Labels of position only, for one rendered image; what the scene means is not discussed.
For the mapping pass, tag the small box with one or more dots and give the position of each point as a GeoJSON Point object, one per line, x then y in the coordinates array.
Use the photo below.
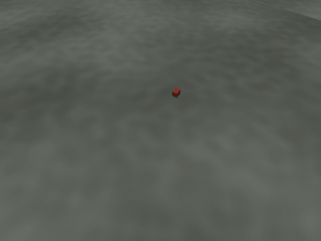
{"type": "Point", "coordinates": [176, 92]}

